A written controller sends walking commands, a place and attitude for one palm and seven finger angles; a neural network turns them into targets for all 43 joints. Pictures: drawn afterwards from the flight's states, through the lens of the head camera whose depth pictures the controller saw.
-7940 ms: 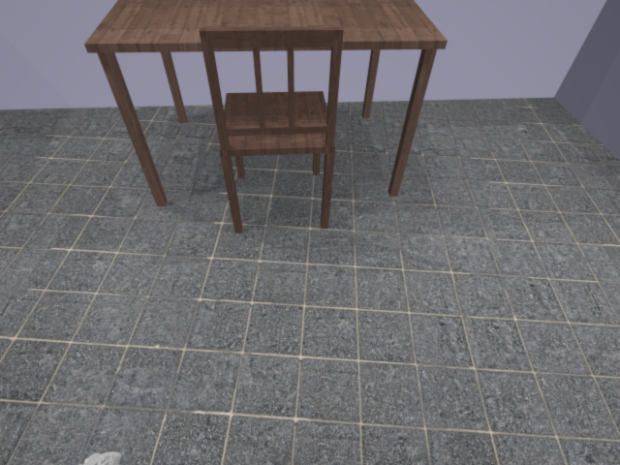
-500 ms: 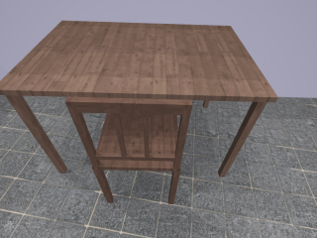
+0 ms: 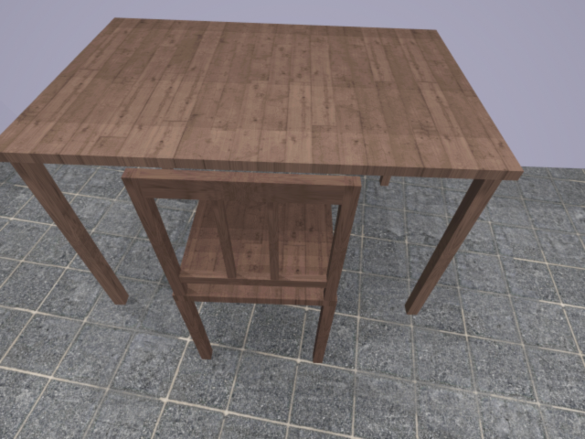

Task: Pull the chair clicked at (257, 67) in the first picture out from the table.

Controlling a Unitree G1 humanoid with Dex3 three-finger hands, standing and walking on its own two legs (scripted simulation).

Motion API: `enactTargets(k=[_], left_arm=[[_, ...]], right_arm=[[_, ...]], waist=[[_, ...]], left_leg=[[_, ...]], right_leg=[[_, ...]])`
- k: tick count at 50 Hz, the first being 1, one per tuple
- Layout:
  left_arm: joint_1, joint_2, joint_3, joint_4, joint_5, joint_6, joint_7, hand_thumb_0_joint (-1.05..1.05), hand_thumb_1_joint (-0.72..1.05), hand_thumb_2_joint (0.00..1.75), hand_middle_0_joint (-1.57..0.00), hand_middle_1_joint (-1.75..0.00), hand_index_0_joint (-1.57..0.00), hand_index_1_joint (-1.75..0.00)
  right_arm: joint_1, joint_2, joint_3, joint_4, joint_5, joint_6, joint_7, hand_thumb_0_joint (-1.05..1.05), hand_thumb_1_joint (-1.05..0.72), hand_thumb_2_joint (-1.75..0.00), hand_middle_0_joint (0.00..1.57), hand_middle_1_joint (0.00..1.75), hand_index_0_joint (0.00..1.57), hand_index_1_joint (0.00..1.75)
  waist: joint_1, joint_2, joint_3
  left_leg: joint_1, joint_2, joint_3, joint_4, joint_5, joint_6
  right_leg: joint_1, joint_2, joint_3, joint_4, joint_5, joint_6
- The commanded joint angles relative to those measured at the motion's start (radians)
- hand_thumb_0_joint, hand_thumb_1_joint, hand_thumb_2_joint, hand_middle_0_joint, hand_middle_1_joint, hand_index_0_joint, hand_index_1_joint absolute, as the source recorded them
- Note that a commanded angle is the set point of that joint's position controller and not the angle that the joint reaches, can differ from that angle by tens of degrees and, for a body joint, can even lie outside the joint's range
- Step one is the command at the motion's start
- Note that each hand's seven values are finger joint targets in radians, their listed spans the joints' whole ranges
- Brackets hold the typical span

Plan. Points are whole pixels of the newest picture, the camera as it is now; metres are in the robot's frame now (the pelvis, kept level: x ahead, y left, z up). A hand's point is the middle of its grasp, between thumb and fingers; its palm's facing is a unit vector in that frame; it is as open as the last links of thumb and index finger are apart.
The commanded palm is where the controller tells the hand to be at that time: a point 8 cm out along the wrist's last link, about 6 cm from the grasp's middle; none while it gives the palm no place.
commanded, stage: look again from close up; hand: left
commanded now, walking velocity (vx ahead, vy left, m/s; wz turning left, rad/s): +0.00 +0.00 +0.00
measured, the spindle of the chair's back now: (225, 240) +0.50 +0.17 -0.11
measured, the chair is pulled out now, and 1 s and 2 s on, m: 0.00 0.00 0.00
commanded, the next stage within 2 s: shuffle to correct the standing spot in 0.62 s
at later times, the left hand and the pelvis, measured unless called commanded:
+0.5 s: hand out of the picture +0.01 +0.16 -0.18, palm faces +0.03 -0.99 -0.17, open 7.4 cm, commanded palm none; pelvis +0.01 -0.01 +0.00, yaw +0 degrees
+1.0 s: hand out of the picture +0.01 +0.14 -0.18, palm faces +0.04 -0.99 -0.16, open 7.4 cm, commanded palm none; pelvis +0.05 -0.02 +0.00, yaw -1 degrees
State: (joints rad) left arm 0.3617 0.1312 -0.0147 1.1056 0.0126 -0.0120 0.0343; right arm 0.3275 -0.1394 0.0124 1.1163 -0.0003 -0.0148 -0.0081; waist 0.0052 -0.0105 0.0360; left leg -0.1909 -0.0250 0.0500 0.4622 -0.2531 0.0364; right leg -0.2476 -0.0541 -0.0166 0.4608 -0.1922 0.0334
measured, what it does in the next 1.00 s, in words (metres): shifts its weight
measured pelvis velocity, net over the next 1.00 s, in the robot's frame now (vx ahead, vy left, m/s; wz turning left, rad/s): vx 0.05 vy -0.02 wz -0.01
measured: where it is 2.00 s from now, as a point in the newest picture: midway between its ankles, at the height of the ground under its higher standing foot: outside the picture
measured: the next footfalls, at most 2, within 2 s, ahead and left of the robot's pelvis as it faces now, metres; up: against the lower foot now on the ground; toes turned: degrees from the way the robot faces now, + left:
none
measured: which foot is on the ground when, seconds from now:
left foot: down 0.00-1.00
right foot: down 0.00-1.00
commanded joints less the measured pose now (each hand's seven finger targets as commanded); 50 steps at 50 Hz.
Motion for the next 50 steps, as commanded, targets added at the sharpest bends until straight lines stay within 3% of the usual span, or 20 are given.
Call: enactTargets(k=[1,8,17,23,27,36,40,43,46,48,50], left_arm=[[0.057,0.084,0.012,-0.023,-0.001,-0.024,0.011,0.0,0.9,0.9,-0.2,-0.3,-0.2,-0.3],[0.045,0.078,0.013,-0.021,0.001,-0.021,0.012,0.0,0.9,0.9,-0.2,-0.3,-0.2,-0.3],[0.037,0.08,0.015,-0.021,0.0,-0.023,0.013,0.0,0.9,0.9,-0.2,-0.3,-0.2,-0.3],[0.031,0.087,0.015,-0.026,-0.001,-0.021,0.01,0.0,0.9,0.9,-0.2,-0.3,-0.2,-0.3],[0.031,0.085,0.016,-0.026,-0.001,-0.023,0.011,0.0,0.9,0.9,-0.2,-0.3,-0.2,-0.3],[0.039,0.078,0.015,-0.019,0.0,-0.022,0.012,0.0,0.9,0.9,-0.2,-0.3,-0.2,-0.3],[0.045,0.069,0.023,-0.019,0.01,-0.012,0.002,0.0,0.9,0.9,-0.2,-0.3,-0.2,-0.3],[0.054,0.062,0.027,-0.028,0.016,-0.01,-0.006,0.0,0.9,0.9,-0.2,-0.3,-0.2,-0.3],[0.089,0.052,0.03,-0.022,0.014,-0.021,-0.009,0.0,0.9,0.9,-0.2,-0.3,-0.2,-0.3],[0.098,0.054,0.03,-0.015,0.009,-0.028,-0.004,0.0,0.9,0.9,-0.2,-0.3,-0.2,-0.3],[0.121,0.067,0.03,0.0,0.004,-0.038,0.005,0.0,0.9,0.9,-0.2,-0.3,-0.2,-0.3]], right_arm=[[0.038,-0.089,-0.017,-0.022,-0.001,-0.019,-0.014,0.0,-0.9,-0.9,0.2,0.3,0.2,0.3],[0.021,-0.073,-0.018,-0.005,-0.001,-0.015,-0.016,0.0,-0.9,-0.9,0.2,0.3,0.2,0.3],[0.015,-0.075,-0.015,0.004,-0.003,-0.018,-0.017,0.0,-0.9,-0.9,0.2,0.3,0.2,0.3],[0.01,-0.079,-0.015,0.005,-0.002,-0.014,-0.017,0.0,-0.9,-0.9,0.2,0.3,0.2,0.3],[0.015,-0.083,-0.015,0.008,-0.003,-0.017,-0.017,0.0,-0.9,-0.9,0.2,0.3,0.2,0.3],[0.017,-0.078,-0.014,0.014,-0.003,-0.018,-0.019,0.0,-0.9,-0.9,0.2,0.3,0.2,0.3],[0.04,-0.095,-0.024,0.023,-0.011,-0.008,-0.016,0.0,-0.9,-0.9,0.2,0.3,0.2,0.3],[0.044,-0.101,-0.035,0.018,-0.014,-0.005,-0.015,0.0,-0.9,-0.9,0.2,0.3,0.2,0.3],[0.045,-0.093,-0.037,0.008,-0.014,-0.016,-0.017,0.0,-0.9,-0.9,0.2,0.3,0.2,0.3],[0.054,-0.065,-0.027,0.008,-0.009,-0.024,-0.022,0.0,-0.9,-0.9,0.2,0.3,0.2,0.3],[0.069,-0.045,-0.017,0.016,-0.009,-0.033,-0.03,0.0,-0.9,-0.9,0.2,0.3,0.2,0.3]], waist=[[-0.006,-0.007,0.016],[-0.002,0.002,0.064],[-0.003,0.01,0.033],[-0.002,0.001,0.055],[-0.005,0.003,0.023],[-0.003,0.002,0.049],[-0.007,0.029,0.088],[-0.002,0.07,0.143],[0.006,0.044,0.136],[0.007,-0.011,0.119],[0.003,-0.039,0.044]], left_leg=[[-0.049,0.107,-0.105,-0.121,0.058,-0.003],[-0.056,0.107,-0.099,-0.133,0.04,-0.006],[-0.023,0.11,-0.096,-0.131,0.103,-0.007],[-0.029,0.111,-0.097,-0.149,0.065,-0.008],[-0.006,0.113,-0.098,-0.142,0.105,-0.008],[-0.009,0.114,-0.095,-0.151,0.102,-0.009],[-0.039,0.13,-0.128,-0.199,-0.215,0.01],[-0.094,0.161,-0.171,-0.249,-0.341,0.036],[-0.087,0.151,-0.159,-0.19,-0.244,0.045],[-0.072,0.12,-0.102,-0.104,-0.028,0.032],[-0.03,0.095,-0.051,-0.017,0.172,0.009]], right_leg=[[0.05,-0.059,0.065,-0.068,0.06,-0.056],[0.032,-0.054,0.067,-0.084,0.041,-0.056],[0.063,-0.059,0.068,-0.082,0.105,-0.056],[0.055,-0.054,0.065,-0.098,0.064,-0.055],[0.072,-0.056,0.064,-0.089,0.102,-0.054],[0.062,-0.055,0.065,-0.096,0.097,-0.054],[0.007,-0.02,0.031,-0.061,-0.151,-0.061],[-0.023,0.009,-0.005,-0.008,-0.184,-0.067],[-0.014,-0.003,0.02,-0.004,-0.123,-0.081],[0.018,-0.023,0.058,-0.019,0.021,-0.087],[0.089,-0.062,0.085,0.003,0.347,-0.091]])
